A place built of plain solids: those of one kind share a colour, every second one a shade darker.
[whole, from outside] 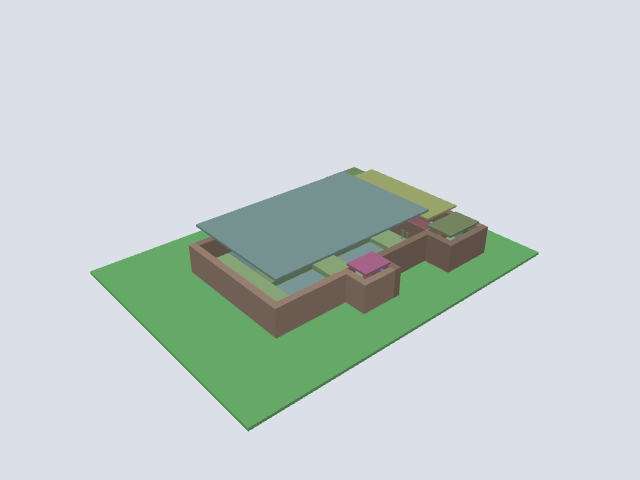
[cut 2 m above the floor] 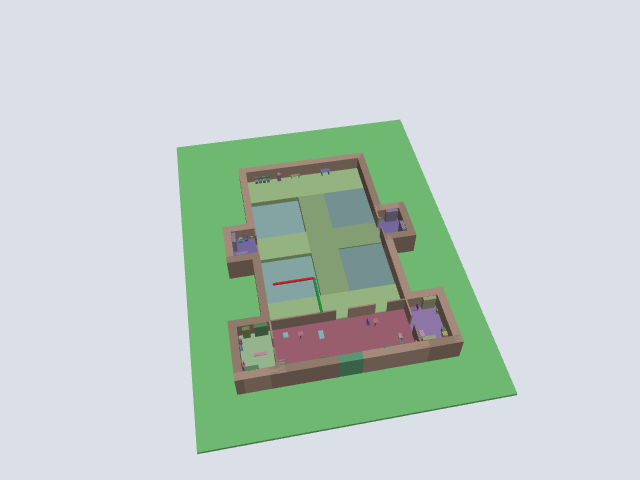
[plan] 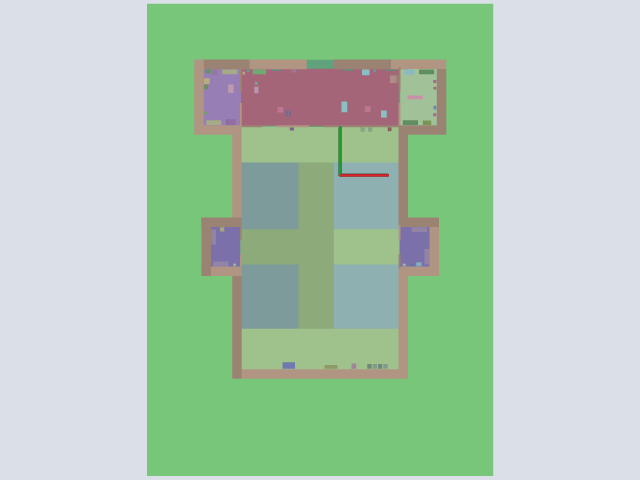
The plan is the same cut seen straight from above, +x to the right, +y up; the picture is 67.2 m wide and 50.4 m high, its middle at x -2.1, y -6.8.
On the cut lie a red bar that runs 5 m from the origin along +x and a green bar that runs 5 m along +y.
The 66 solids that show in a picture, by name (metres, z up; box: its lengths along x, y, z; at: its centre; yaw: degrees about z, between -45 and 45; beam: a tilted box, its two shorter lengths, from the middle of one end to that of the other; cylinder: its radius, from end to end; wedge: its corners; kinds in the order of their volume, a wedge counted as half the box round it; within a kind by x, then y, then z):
{
 "ground_under_all_1": {"box": [36.36, 49.6, 0.4], "at": [-2.08, -6.79, -1.53]},
 "wall_1": {"box": [1.0, 7.9, 4.17], "at": [-14.81, 8.19, 0.71]},
 "wall_2": {"box": [1.0, 6.15, 4.17], "at": [-14.06, -7.51, 0.71]},
 "wall_3": {"box": [5.0, 1.0, 4.17], "at": [-12.8, 4.74, 0.71]},
 "wall_4": {"box": [4.25, 1.0, 4.17], "at": [-12.43, -10.09, 0.71]},
 "wall_5": {"box": [4.25, 1.0, 4.17], "at": [-12.43, -4.93, 0.71]},
 "wall_6": {"box": [5.8, 1.0, 4.17], "at": [-12.4, 11.64, 0.71]},
 "wall_7": {"box": [1.0, 11.71, 4.17], "at": [-10.81, -15.51, 0.71]},
 "wall_8": {"box": [1.0, 10.61, 4.17], "at": [-10.81, -0.06, 0.71]},
 "wall_9": {"box": [0.2, 1.4, 4.17], "at": [-10.4, -8.96, 0.71]},
 "wall_10": {"box": [0.2, 1.53, 4.17], "at": [-10.4, -6.0, 0.71]},
 "wall_11": {"box": [0.2, 2.55, 4.17], "at": [-10.4, 6.31, 0.71]},
 "wall_12": {"box": [0.2, 2.55, 4.17], "at": [-10.4, 10.07, 0.71]},
 "wall_13": {"box": [2.38, 0.2, 4.17], "at": [-9.32, 5.14, 0.71]},
 "wall_14": {"box": [7.83, 1.0, 4.17], "at": [-7.39, 11.64, 0.71]},
 "wall_15": {"box": [3.38, 0.2, 4.17], "at": [-4.94, 5.14, 0.71]},
 "wall_16": {"box": [18.45, 1.0, 4.17], "at": [-2.08, -20.86, 0.71]},
 "wall_17": {"box": [8.1, 0.2, 4.17], "at": [2.3, 5.14, 0.71]},
 "wall_18": {"box": [7.83, 1.0, 4.17], "at": [3.23, 11.64, 0.71]},
 "wall_19": {"box": [0.2, 2.55, 4.17], "at": [6.25, 6.31, 0.71]},
 "wall_20": {"box": [1.0, 11.71, 4.17], "at": [6.65, -15.51, 0.71]},
 "wall_21": {"box": [1.0, 10.61, 4.17], "at": [6.65, -0.06, 0.71]},
 "wall_22": {"box": [5.8, 1.0, 4.17], "at": [8.24, 11.64, 0.71]},
 "wall_23": {"box": [4.25, 1.0, 4.17], "at": [8.27, -10.09, 0.71]},
 "wall_24": {"box": [4.25, 1.0, 4.17], "at": [8.27, -4.93, 0.71]},
 "wall_25": {"box": [5.0, 1.0, 4.17], "at": [8.64, 4.74, 0.71]},
 "wall_26": {"box": [1.0, 6.15, 4.17], "at": [9.9, -7.51, 0.71]},
 "wall_27": {"box": [1.0, 7.9, 4.17], "at": [10.65, 8.19, 0.71]},
 "floor_gang_1": {"box": [6.05, 3.7, 1.38], "at": [-7.38, -7.51, -0.69]},
 "floor_gang_2": {"box": [3.7, 17.45, 1.38], "at": [-2.5, -7.38, -0.69]},
 "floor_gang_3": {"box": [16.65, 4.35, 1.38], "at": [-2.08, -18.29, -0.69]},
 "floor_gang_4": {"box": [16.65, 3.8, 1.38], "at": [-2.08, 3.24, -0.69]},
 "floor_gang_5": {"box": [6.9, 3.7, 1.38], "at": [2.79, -7.51, -0.69]},
 "step_tier_1": {"box": [6.05, 6.75, 1.38], "at": [-7.38, -12.73, -0.69]},
 "step_tier_2": {"box": [6.05, 7.0, 1.21], "at": [-7.38, -2.16, -0.78]},
 "step_tier_3": {"box": [6.9, 6.75, 0.61], "at": [2.79, -12.73, -1.07]},
 "step_tier_4": {"box": [6.9, 7.0, 0.74], "at": [2.79, -2.16, -1.01]},
 "floor_foyer_1": {"box": [16.65, 6.1, 1.38], "at": [-2.08, 8.19, -0.69]},
 "ceil_hall_1": {"box": [16.65, 25.6, 0.3], "at": [-2.08, -7.66, 5.75]},
 "floor_side_1": {"box": [3.25, 4.35, 1.38], "at": [-12.03, -7.51, -0.69]},
 "floor_side_2": {"box": [3.25, 4.35, 1.38], "at": [7.87, -7.51, -0.69]},
 "floor_cloaks_1": {"box": [4.0, 6.1, 1.38], "at": [8.24, 8.19, -0.69]},
 "floor_store_1": {"box": [4.0, 6.1, 1.38], "at": [-12.4, 8.19, -0.69]},
 "ceil_foyer_1": {"box": [16.65, 6.1, 0.3], "at": [-2.08, 8.19, 4.35]},
 "door_leaf_1": {"box": [2.8, 0.97, 4.65], "at": [-2.08, 11.65, 0.94]},
 "ceil_cloaks_1": {"box": [4.0, 6.1, 0.3], "at": [8.24, 8.19, 3.4]},
 "ceil_store_1": {"box": [4.0, 6.1, 0.3], "at": [-12.4, 8.19, 3.4]},
 "shelves_side_1": {"box": [0.5, 1.6, 2.0], "at": [-13.28, -6.49, 1.0]},
 "shelves_side_2": {"box": [1.6, 0.5, 2.0], "at": [-12.51, -9.3, 1.0]},
 "shelves_side_3": {"box": [1.6, 0.5, 2.0], "at": [8.35, -5.71, 1.0]},
 "shelves_side_4": {"box": [0.5, 1.6, 2.0], "at": [9.12, -8.54, 1.0]},
 "ceil_side_1": {"box": [3.25, 4.35, 0.3], "at": [7.87, -7.51, 3.4]},
 "shelves_cloaks_1": {"box": [1.6, 0.5, 2.0], "at": [7.39, 5.52, 1.0]},
 "shelves_cloaks_2": {"box": [1.6, 0.5, 2.0], "at": [9.1, 10.86, 1.0]},
 "shelves_store_1": {"box": [1.6, 0.5, 2.0], "at": [-13.26, 5.52, 1.0]},
 "shelves_store_2": {"box": [1.6, 0.5, 2.0], "at": [-11.55, 10.86, 1.0]},
 "lockers_cloaks_1": {"box": [0.9, 0.48, 1.8], "at": [9.14, 5.51, 0.9]},
 "step_strewn_cloth_heap_1": {"box": [0.56, 0.89, 1.51], "at": [-11.45, 9.09, -0.62]},
 "step_strewn_board_pair_1": {"wedge": [[7.08, 7.99, -1.38], [7.08, 7.99, 0.08], [7.09, 8.39, -1.38], [7.09, 8.39, 0.08], [8.69, 7.96, -1.38], [8.69, 7.96, 0.08], [8.7, 8.36, -1.38], [8.7, 8.36, 0.08]]},
 "case_cloaks_1": {"box": [1.0, 0.55, 0.81], "at": [7.29, 10.84, 0.49]},
 "bench_foyer_1": {"box": [1.4, 0.5, 0.46], "at": [-8.46, 10.86, 0.22]},
 "low_table_foyer_1": {"box": [0.6, 1.15, 0.04], "at": [0.45, 7.18, 0.41]},
 "low_table_foyer_2": {"box": [0.78, 0.6, 0.04], "at": [2.71, 10.81, 0.41]},
 "trestle_1": {"box": [1.32, 0.7, 0.04], "at": [-5.39, -19.98, 0.73]},
 "trolley_store_1": {"box": [1.0, 0.6, 0.06], "at": [-11.46, 5.57, 0.2]},
 "form_1": {"box": [1.36, 0.4, 0.05], "at": [-0.94, -20.12, 0.43]}
}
